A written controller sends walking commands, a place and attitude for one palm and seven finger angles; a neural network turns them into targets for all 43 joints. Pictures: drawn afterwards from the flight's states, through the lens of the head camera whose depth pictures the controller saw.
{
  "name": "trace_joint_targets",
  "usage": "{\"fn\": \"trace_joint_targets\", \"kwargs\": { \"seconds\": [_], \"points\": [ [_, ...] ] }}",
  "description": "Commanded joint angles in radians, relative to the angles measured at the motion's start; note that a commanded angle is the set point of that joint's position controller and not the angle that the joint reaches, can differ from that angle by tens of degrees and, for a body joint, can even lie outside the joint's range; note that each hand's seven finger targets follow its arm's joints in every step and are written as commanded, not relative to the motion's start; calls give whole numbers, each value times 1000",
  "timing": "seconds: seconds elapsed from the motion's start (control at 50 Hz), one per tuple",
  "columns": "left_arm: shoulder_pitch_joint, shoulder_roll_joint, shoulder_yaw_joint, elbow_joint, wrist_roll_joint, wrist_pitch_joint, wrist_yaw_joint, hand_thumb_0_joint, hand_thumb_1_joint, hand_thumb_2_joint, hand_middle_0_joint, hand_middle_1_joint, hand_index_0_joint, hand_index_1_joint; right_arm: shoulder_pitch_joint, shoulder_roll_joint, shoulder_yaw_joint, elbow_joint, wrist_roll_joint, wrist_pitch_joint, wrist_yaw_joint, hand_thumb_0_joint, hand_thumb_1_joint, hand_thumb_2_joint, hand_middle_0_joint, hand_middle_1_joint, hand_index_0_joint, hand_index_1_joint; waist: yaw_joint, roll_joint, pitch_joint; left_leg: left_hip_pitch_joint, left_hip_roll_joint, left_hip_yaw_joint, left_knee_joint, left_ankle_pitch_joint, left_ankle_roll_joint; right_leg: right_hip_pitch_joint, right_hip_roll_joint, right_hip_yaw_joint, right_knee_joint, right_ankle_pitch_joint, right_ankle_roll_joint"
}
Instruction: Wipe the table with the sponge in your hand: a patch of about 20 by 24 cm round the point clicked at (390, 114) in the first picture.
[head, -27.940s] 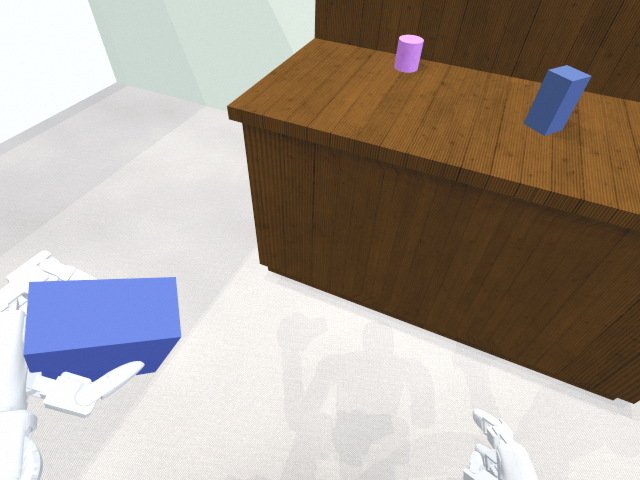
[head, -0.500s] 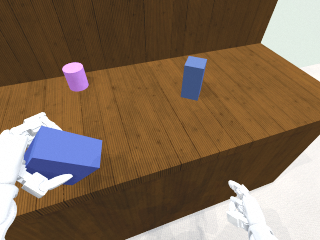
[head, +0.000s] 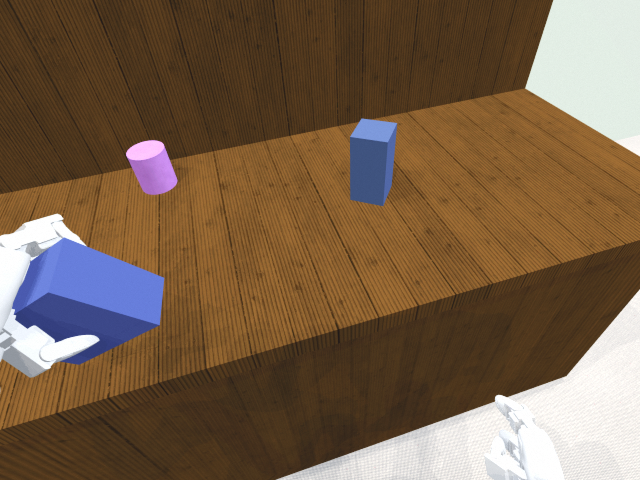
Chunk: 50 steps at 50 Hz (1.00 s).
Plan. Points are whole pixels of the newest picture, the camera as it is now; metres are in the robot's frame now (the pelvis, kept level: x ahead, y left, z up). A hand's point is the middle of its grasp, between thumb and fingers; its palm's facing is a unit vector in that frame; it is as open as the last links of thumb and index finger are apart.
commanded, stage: turn the palm down, sponge in hand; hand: left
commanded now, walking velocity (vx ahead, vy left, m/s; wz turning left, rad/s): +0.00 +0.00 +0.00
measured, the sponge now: (88, 313) +0.23 +0.28 +0.15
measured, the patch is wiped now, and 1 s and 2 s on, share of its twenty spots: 0.00 0.00 0.00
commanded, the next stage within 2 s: move the sponge above the wiping area in 1.36 s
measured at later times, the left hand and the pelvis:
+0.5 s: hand (43, 294) +0.23 +0.31 +0.18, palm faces +0.21 -0.26 -0.94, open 9.9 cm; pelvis +0.00 +0.02 +0.01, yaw +0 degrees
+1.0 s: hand (29, 291) +0.23 +0.33 +0.18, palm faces +0.15 -0.07 -0.99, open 9.9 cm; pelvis -0.01 +0.04 +0.02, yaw +0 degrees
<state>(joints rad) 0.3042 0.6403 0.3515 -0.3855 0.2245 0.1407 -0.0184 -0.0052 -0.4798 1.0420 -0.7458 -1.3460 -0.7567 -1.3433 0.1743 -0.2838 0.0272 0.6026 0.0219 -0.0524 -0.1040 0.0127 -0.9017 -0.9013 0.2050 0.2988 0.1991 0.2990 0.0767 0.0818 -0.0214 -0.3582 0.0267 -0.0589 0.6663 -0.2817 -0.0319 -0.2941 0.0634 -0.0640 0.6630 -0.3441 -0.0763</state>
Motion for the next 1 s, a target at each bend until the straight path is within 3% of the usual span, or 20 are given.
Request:
{"fn": "trace_joint_targets", "kwargs": {
  "seconds": [0.0,0.12,0.14,0.16,0.24,0.26,0.34,0.36,0.44,0.46,0.5,0.54,0.56,0.64,0.66,0.76,0.84,0.9,0.94,0.98],
  "points": [
    [-178,263,115,-164,56,0,18,0,100,1300,-1200,-1600,-1200,-1600,-177,-91,-32,-195,9,-58,-20,0,-900,-900,200,300,200,300,8,-66,-110,61,-35,55,-20,94,65,-24,-112,143,-202,103,90],
    [-192,308,129,-253,140,-10,32,0,100,1300,-1200,-1600,-1200,-1600,-182,-85,-32,-198,5,-77,-27,0,-900,-900,200,300,200,300,23,-47,-158,102,-36,46,-21,146,70,-12,-105,125,-173,182,86],
    [-182,338,168,-232,151,4,47,0,100,1300,-1200,-1600,-1200,-1600,-211,-82,-30,-190,11,-81,-23,0,-900,-900,200,300,200,300,30,-17,-132,98,-39,46,-14,141,62,-18,-101,147,-182,170,75],
    [-188,282,117,-250,162,14,54,0,100,1300,-1200,-1600,-1200,-1600,-202,-76,-28,-197,9,-76,-21,0,-900,-900,200,300,200,300,31,-1,-153,101,-37,51,-23,152,65,1,-102,123,-171,199,76],
    [-207,319,132,-187,202,103,72,0,100,1300,-1200,-1600,-1200,-1600,-237,-84,-21,-184,21,-55,-19,0,-900,-900,200,300,200,300,40,-3,-111,84,-36,45,-52,137,54,-2,-93,133,-180,169,68],
    [-221,263,66,-172,216,126,66,0,100,1300,-1200,-1600,-1200,-1600,-230,-83,-19,-191,23,-46,-18,0,-900,-900,200,300,200,300,31,-12,-112,83,-32,52,-62,138,58,1,-92,109,-178,175,73],
    [-300,289,21,-186,288,202,25,0,100,1300,-1200,-1600,-1200,-1600,-309,-77,5,-195,34,-34,-15,0,-900,-900,200,300,200,300,41,5,-113,115,-38,39,-100,131,57,0,-81,110,-191,135,63],
    [-304,236,-44,-190,299,209,9,0,100,1300,-1200,-1600,-1200,-1600,-295,-75,6,-201,34,-33,-14,0,-900,-900,200,300,200,300,30,3,-112,121,-35,41,-108,132,62,6,-82,85,-190,142,66],
    [-353,281,-35,-227,377,214,-22,0,100,1300,-1200,-1600,-1200,-1600,-352,-63,19,-194,35,-40,-10,0,-900,-900,200,300,200,300,46,0,-133,161,-38,19,-140,139,61,16,-67,93,-204,123,52],
    [-366,241,-76,-231,389,208,-26,0,100,1300,-1200,-1600,-1200,-1600,-335,-62,19,-196,29,-37,-8,0,-900,-900,200,300,200,300,41,-3,-145,164,-36,19,-150,140,63,29,-70,69,-202,125,54],
    [-382,251,-74,-213,429,204,-22,0,100,1300,-1200,-1600,-1200,-1600,-333,-61,18,-179,25,-33,-7,0,-900,-900,200,300,200,300,46,12,-144,176,-33,11,-170,139,60,29,-68,66,-210,109,49],
    [-431,301,-28,-227,462,212,-8,0,100,1300,-1200,-1600,-1200,-1600,-384,-58,26,-169,25,-35,0,0,-900,-900,200,300,200,300,65,50,-158,183,-37,-5,-189,133,53,49,-57,88,-211,107,31],
    [-430,250,-70,-214,469,215,-7,0,100,1300,-1200,-1600,-1200,-1600,-367,-55,23,-169,22,-32,3,0,-900,-900,200,300,200,300,60,30,-164,184,-33,2,-190,148,56,61,-63,63,-207,123,35],
    [-471,262,-71,-186,511,264,-8,0,100,1300,-1200,-1600,-1200,-1600,-424,-54,32,-153,27,-17,15,0,-900,-900,200,300,200,300,72,45,-163,189,-35,-17,-221,157,46,79,-54,90,-217,136,19],
    [-465,218,-121,-161,514,276,-17,0,100,1300,-1200,-1600,-1200,-1600,-405,-57,28,-153,24,-12,15,0,-900,-900,200,300,200,300,67,21,-153,181,-31,-6,-221,154,51,81,-61,64,-219,137,27],
    [-522,174,-210,-148,575,309,-64,0,100,1300,-1200,-1600,-1200,-1600,-440,-52,35,-150,31,-4,17,0,-900,-900,200,300,200,300,62,29,-143,183,-31,-24,-258,97,54,81,-54,61,-220,112,22],
    [-538,228,-173,-189,633,290,-73,0,100,1300,-1200,-1600,-1200,-1600,-468,-45,40,-152,28,-10,23,0,-900,-900,200,300,200,300,77,51,-174,194,-31,-48,-279,87,57,110,-38,95,-209,120,10],
    [-514,229,-167,-151,652,272,-63,0,100,1300,-1200,-1600,-1200,-1600,-436,-49,33,-136,13,-7,26,0,-900,-900,200,300,200,300,86,26,-190,208,-32,-42,-274,137,59,118,-48,67,-218,142,14],
    [-548,264,-125,-179,665,268,-48,0,100,1300,-1200,-1600,-1200,-1600,-465,-43,36,-136,19,-13,30,0,-900,-900,200,300,200,300,91,48,-191,205,-35,-48,-274,121,57,128,-37,110,-221,124,3],
    [-537,224,-154,-144,653,267,-39,0,100,1300,-1200,-1600,-1200,-1600,-448,-40,34,-125,16,-13,33,0,-900,-900,200,300,200,300,88,28,-198,221,-37,-37,-268,154,54,118,-51,81,-232,133,12]
  ]
}}
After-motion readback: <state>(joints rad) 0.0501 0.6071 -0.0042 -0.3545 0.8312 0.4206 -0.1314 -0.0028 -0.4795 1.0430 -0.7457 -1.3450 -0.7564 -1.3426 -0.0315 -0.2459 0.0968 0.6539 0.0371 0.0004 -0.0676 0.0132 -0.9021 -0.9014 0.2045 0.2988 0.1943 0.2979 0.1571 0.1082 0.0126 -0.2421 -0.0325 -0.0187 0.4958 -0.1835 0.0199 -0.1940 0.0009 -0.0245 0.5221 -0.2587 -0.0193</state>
